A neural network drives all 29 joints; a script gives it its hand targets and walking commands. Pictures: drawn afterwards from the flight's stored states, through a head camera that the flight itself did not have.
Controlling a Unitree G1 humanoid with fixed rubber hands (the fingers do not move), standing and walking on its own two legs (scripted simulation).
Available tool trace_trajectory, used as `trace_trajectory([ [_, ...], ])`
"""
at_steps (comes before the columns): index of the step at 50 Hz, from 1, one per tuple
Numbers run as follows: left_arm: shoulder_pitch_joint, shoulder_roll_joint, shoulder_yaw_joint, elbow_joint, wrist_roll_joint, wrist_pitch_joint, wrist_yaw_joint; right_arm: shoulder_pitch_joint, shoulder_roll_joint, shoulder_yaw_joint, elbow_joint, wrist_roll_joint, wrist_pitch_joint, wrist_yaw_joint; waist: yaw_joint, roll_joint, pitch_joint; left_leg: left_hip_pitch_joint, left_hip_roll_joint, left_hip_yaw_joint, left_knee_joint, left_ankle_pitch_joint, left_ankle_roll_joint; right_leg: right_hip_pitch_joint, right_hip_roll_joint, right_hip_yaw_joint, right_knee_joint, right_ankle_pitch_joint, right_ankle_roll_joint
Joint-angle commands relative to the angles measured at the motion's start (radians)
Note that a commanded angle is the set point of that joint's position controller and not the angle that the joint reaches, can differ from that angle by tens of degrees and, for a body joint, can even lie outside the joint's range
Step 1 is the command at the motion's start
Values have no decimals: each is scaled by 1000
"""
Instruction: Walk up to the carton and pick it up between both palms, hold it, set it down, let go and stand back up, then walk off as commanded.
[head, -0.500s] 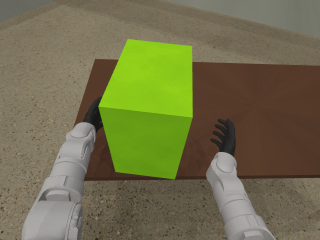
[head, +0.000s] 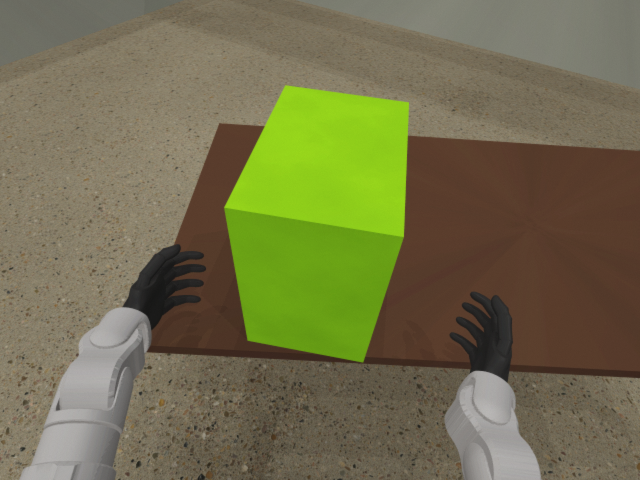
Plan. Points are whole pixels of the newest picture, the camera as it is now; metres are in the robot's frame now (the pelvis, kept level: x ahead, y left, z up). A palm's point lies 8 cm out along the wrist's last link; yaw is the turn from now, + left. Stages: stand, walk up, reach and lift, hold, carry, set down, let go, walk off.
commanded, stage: set down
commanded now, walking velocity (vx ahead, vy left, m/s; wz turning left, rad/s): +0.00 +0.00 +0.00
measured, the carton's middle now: (324, 226) +0.46 -0.02 +0.05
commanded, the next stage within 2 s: none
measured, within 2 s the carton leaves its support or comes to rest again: neither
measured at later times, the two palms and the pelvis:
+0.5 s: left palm (107, 372) +0.26 +0.24 +0.05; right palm (498, 412) +0.18 -0.17 +0.06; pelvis +0.02 +0.00 +0.00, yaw +0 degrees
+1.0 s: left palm (93, 408) +0.22 +0.25 +0.04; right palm (501, 436) +0.16 -0.17 +0.05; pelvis +0.04 +0.00 +0.00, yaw +0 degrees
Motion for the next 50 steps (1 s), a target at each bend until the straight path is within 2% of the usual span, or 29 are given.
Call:
trace_trajectory([
  [1, -139, 217, 47, -366, -71, -36, -2, -62, -91, 107, -378, 43, 21, 8, 24, 187, -213, -24, 30, 164, -110, -51, -8, 236, 36, 7, 41, -45, -63],
  [3, 3, 222, 66, -496, -68, -27, -1, 57, -89, 112, -459, 63, 22, 7, 64, 201, -257, 34, 33, 157, -108, 106, -39, 287, 45, 3, 51, 64, -60],
  [5, 3, 242, 63, -429, -79, -16, -19, 66, -88, 117, -456, 30, 52, 6, 44, 165, -205, 9, 30, 173, -101, 32, -21, 236, 29, 21, 24, 1, -61],
  [6, 0, 238, 45, -369, -102, -25, -26, 45, -55, 150, -473, 40, 58, 7, 67, 146, -137, -37, 34, 167, -107, -39, -5, 242, 26, 17, 27, -54, -58],
  [8, 6, 251, 49, -463, -108, -19, -19, 68, -73, 117, -533, 23, 82, 5, 62, 176, -151, -97, 51, 165, -130, -124, 0, 264, 33, 12, 55, -83, -64],
  [9, 158, 233, 66, -549, -89, -14, -12, 207, -45, 129, -572, 37, 70, 1, 73, 201, -128, -36, 50, 155, -137, -39, -12, 283, 28, 18, 45, -12, -66],
  [10, 199, 227, 79, -593, -81, -12, -18, 253, -49, 134, -586, 27, 79, 9, 64, 181, -146, -12, 53, 152, -116, -8, -14, 280, 28, 31, 41, -22, -66],
  [11, 184, 240, 70, -619, -78, -21, -15, 260, -40, 128, -570, 18, 79, 10, 63, 209, -143, -9, 52, 147, -119, 14, -23, 264, 30, 30, 39, -17, -71],
  [12, 193, 244, 60, -546, -97, -34, -18, 243, -39, 145, -592, 22, 72, 11, 87, 199, -108, -44, 52, 156, -118, -14, -22, 268, 26, 28, 43, -31, -68],
  [14, 142, 248, 39, -511, -104, -36, -26, 216, -23, 137, -579, -2, 84, 17, 65, 199, -53, -85, 66, 149, -145, -132, 3, 251, 21, 33, 42, -94, -65],
  [17, 195, 261, 52, -550, -120, -62, -22, 258, -5, 150, -656, 19, 93, 16, 101, 201, -53, -146, 74, 139, -165, -172, 14, 322, 11, 36, 64, -90, -63],
  [21, 351, 250, 83, -626, -106, -80, -22, 429, 3, 162, -665, 30, 62, 18, 125, 228, -57, -44, 59, 140, -125, 8, -12, 301, 6, 57, 52, -6, -65],
  [23, 328, 259, 66, -597, -125, -93, -30, 396, -5, 161, -675, 22, 50, 22, 118, 198, -48, -69, 62, 138, -119, -2, -13, 275, 8, 58, 49, -17, -68],
  [25, 443, 244, 88, -643, -90, -103, -42, 558, 4, 182, -671, 17, 31, 18, 110, 206, -13, -1, 58, 132, -117, 53, -21, 298, 5, 57, 30, 34, -64],
  [29, 405, 248, 98, -691, -88, -125, -20, 518, -34, 138, -646, -7, -4, 35, 103, 252, -19, -49, 68, 115, -113, 38, -23, 275, 17, 56, 56, -3, -76],
  [31, 580, 197, 109, -777, -58, -144, -8, 639, -56, 161, -671, 27, -55, 62, 143, 272, -30, 48, 57, 94, -79, 227, -45, 249, 20, 59, 47, 93, -79],
  [33, 560, 230, 93, -690, -96, -155, -21, 632, -36, 158, -687, 16, -77, 56, 131, 217, -14, 12, 53, 121, -95, 175, -39, 274, 18, 66, 30, 79, -73],
  [34, 615, 185, 96, -723, -73, -152, -7, 675, -106, 112, -609, -5, -88, 82, 110, 256, 9, 69, 67, 98, -97, 183, -51, 207, 34, 49, 38, 40, -83],
  [35, 584, 205, 88, -715, -92, -165, -14, 651, -64, 137, -656, 7, -110, 77, 113, 219, -10, 35, 52, 112, -96, 177, -39, 243, 22, 59, 25, 64, -75],
  [36, 613, 185, 88, -715, -60, -169, -3, 661, -96, 116, -596, 0, -119, 95, 122, 259, 17, 46, 47, 102, -99, 212, -56, 239, 30, 50, 30, 81, -77],
  [37, 646, 216, 116, -736, -75, -192, -21, 716, -54, 147, -666, 5, -138, 80, 137, 203, -27, 40, 44, 118, -88, 212, -39, 282, 19, 65, 24, 111, -68],
  [39, 618, 237, 102, -702, -105, -206, -30, 675, -34, 154, -700, 4, -146, 75, 128, 166, 19, 7, 42, 116, -95, 137, -30, 276, 13, 69, 17, 79, -61],
  [40, 647, 215, 99, -733, -79, -205, -13, 714, -71, 142, -647, -2, -142, 96, 112, 243, 28, 24, 55, 103, -102, 132, -34, 224, 23, 65, 29, 43, -76],
  [41, 637, 199, 100, -668, -70, -207, -7, 685, -77, 135, -608, 0, -144, 105, 132, 254, 45, -17, 60, 101, -124, 86, -35, 269, 29, 55, 41, 17, -79],
  [42, 621, 193, 99, -642, -61, -201, -3, 656, -99, 122, -549, -8, -142, 115, 141, 260, 32, -21, 64, 93, -125, 90, -39, 261, 37, 48, 50, 0, -80],
  [43, 651, 216, 110, -674, -68, -216, -6, 674, -78, 117, -608, -14, -153, 111, 149, 240, 37, -22, 58, 105, -132, 121, -37, 297, 29, 62, 43, 52, -74],
  [46, 667, 221, 97, -643, -81, -231, -11, 695, -76, 117, -553, -7, -154, 112, 123, 206, 44, -10, 49, 115, -121, 125, -39, 289, 24, 66, 30, 60, -58],
  [47, 673, 177, 95, -594, -54, -213, -8, 690, -120, 87, -467, -28, -147, 128, 114, 244, 60, 16, 60, 100, -122, 114, -46, 253, 36, 62, 34, 20, -69],
  [50, 685, 180, 86, -583, -40, -208, -4, 665, -103, 79, -490, -9, -152, 131, 122, 263, 59, -34, 63, 102, -151, 84, -46, 310, 35, 55, 50, 27, -67],
])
